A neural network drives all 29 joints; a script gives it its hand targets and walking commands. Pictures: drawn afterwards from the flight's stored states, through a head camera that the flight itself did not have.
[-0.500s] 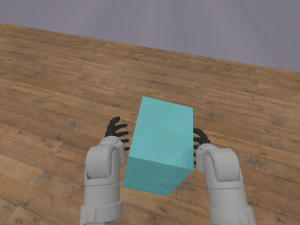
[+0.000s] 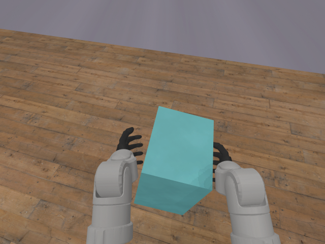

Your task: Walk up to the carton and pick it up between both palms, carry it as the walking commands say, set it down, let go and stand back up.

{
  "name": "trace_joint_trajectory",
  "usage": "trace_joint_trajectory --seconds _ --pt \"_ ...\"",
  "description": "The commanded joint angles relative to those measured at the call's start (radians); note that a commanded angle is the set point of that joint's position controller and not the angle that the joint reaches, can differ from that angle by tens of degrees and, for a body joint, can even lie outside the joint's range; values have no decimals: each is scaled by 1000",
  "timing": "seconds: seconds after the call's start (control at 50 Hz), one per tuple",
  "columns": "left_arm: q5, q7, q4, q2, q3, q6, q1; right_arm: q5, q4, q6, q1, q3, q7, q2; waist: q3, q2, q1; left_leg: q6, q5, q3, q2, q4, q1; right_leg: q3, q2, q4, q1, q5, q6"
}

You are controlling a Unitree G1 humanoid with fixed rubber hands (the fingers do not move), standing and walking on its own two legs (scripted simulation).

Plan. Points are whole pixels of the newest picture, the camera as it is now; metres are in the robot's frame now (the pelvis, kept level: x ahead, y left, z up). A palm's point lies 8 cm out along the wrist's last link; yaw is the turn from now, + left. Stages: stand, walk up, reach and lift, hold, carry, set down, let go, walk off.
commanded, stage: carry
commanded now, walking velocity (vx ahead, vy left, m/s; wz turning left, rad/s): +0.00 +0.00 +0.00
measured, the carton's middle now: (171, 164) +0.35 +0.00 -0.01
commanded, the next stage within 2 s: none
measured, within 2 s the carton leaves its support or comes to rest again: neither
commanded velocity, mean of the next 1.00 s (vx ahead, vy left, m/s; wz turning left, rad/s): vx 0.00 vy -0.16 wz -0.47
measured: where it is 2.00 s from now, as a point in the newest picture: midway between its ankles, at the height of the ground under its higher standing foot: outside the picture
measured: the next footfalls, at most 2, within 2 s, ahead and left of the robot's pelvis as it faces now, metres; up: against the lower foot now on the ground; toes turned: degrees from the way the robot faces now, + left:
right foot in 0.42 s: +0.13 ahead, -0.12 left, +0.00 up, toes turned -10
left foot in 0.64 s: +0.11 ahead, +0.08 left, +0.00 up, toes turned +0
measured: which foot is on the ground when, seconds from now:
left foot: down 0.00-0.46, up 0.48-0.62, down 0.64-1.00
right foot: down 0.00-0.22, up 0.24-0.40, down 0.42-0.64, up 0.66-1.00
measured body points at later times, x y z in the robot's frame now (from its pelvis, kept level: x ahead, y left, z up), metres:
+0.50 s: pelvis +0.06 -0.02 -0.04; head +0.09 -0.01 +0.41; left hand +0.38 +0.10 +0.02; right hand +0.35 -0.14 +0.01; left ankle -0.03 +0.09 -0.72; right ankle +0.09 -0.11 -0.75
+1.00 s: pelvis +0.02 -0.03 -0.02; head +0.07 +0.00 +0.43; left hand +0.38 +0.00 +0.06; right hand +0.30 -0.22 +0.05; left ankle +0.07 +0.08 -0.75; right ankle +0.01 -0.19 -0.70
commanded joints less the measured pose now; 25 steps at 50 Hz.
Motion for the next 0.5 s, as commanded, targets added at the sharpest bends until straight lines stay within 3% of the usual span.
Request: trace_joint_trajectory --seconds 0.0,0.02,0.04,0.08,0.1,0.12,0.14,0.16,0.18,0.2,0.22,0.24,0.26,0.28,0.3,0.32,0.34,0.36,0.38,0.4,0.42,0.44,0.46,0.48 --pt "-400 -322 -17 -1101 -597 33 -286 402 -277 -117 -711 554 351 1028 -443 112 19 53 1147 -87 108 154 416 -40 53 -169 19 243 11" --pt "-408 -318 -28 -1106 -595 32 -328 398 -259 -112 -721 551 353 1039 -454 76 22 51 991 -94 110 146 341 -17 32 -191 88 343 -3" --pt "-417 -321 17 -1133 -598 40 -309 395 -229 -109 -695 541 349 1039 -412 -7 19 23 728 -51 59 147 194 6 3 -185 224 610 -10" --pt "-428 -323 12 -1122 -627 30 -285 399 -224 -120 -628 566 351 1039 -394 -151 34 -22 90 25 -35 101 -208 83 -87 -69 557 1169 -66" --pt "-436 -325 31 -1133 -634 31 -296 410 -273 -118 -723 582 343 1028 -358 -228 36 -35 -89 44 -45 27 -287 75 -118 -28 591 1278 -89" --pt "-410 -327 56 -1089 -591 19 -254 412 -199 -119 -676 575 348 1036 -334 -241 37 -33 -97 85 -70 -12 -276 72 -101 9 591 1397 -86" --pt "-339 -323 172 -1056 -513 -2 -226 386 -142 -142 -739 537 358 1023 -333 -183 28 -27 33 77 -63 -96 -143 65 -95 52 493 1361 -65" --pt "-262 -326 285 -1005 -432 -39 -167 307 19 -181 -646 453 359 981 -376 -142 20 -10 275 57 -42 -129 83 45 -77 112 309 1230 -41" --pt "-360 -319 79 -1064 -557 -28 -246 399 -206 -173 -725 577 355 1003 -433 -75 8 33 657 -41 34 -67 379 43 -56 160 47 857 -9" --pt "-356 -317 11 -1049 -563 -32 -292 392 -189 -179 -683 547 366 1015 -435 210 -13 83 1312 -192 172 35 616 -3 20 325 -252 70 13" --pt "-352 -323 61 -1077 -550 -35 -291 347 -104 -189 -647 486 356 1006 -416 315 -4 155 1653 -277 241 82 765 26 84 395 -432 -380 -16" --pt "-437 -323 -64 -1118 -633 -20 -373 404 -255 -178 -700 548 357 1016 -382 256 -3 150 1612 -274 282 66 763 69 70 358 -487 -421 -31" --pt "-425 -319 -40 -1108 -620 -8 -348 388 -258 -159 -715 547 352 1027 -367 182 -7 127 1547 -236 274 72 767 59 94 312 -534 -401 -25" --pt "-448 -321 -37 -1124 -628 2 -355 378 -252 -147 -689 554 348 1024 -354 119 -8 105 1403 -225 283 67 698 80 86 227 -496 -368 -26" --pt "-451 -325 -53 -1124 -626 12 -392 375 -276 -140 -732 562 345 1037 -365 143 -3 105 1239 -230 307 86 589 119 66 105 -387 -267 -25" --pt "-439 -324 -13 -1114 -610 23 -326 368 -296 -137 -729 555 338 1019 -341 175 3 95 1156 -196 300 101 485 78 85 62 -306 -162 -23" --pt "-452 -330 -17 -1122 -616 26 -338 374 -294 -136 -735 567 332 1016 -353 153 24 80 1075 -129 312 149 409 57 72 -28 -183 -62 -31" --pt "-440 -330 -4 -1098 -604 28 -296 384 -301 -138 -703 587 333 1012 -416 121 35 23 1019 -60 272 257 348 73 65 -122 -42 177 -52" --pt "-431 -329 -20 -1077 -595 25 -287 381 -298 -133 -691 579 335 997 -447 42 42 -43 693 0 204 373 130 200 -27 -46 157 668 -114" --pt "-449 -328 -21 -1079 -613 20 -305 381 -309 -128 -700 592 335 981 -488 -217 55 -82 172 13 102 551 -70 389 -147 -19 309 1243 -194" --pt "-454 -328 -55 -1104 -634 16 -344 389 -353 -125 -750 592 342 977 -420 -291 54 -87 -427 14 -49 571 -215 466 -171 -55 316 1404 -245" --pt "-448 -335 -54 -1079 -615 17 -322 406 -349 -125 -753 606 344 996 -437 -311 48 -71 -442 -61 -17 591 -237 463 -184 -77 315 1255 -249" --pt "-458 -333 -106 -1079 -652 18 -369 402 -301 -124 -682 599 342 1027 -411 -172 48 -78 -436 -59 -7 538 -282 406 -171 -63 328 1181 -242" --pt "-466 -336 -102 -1094 -663 19 -377 409 -311 -129 -710 595 336 1023 -432 -184 47 -80 -404 -63 12 489 -272 363 -166 -66 326 1056 -238"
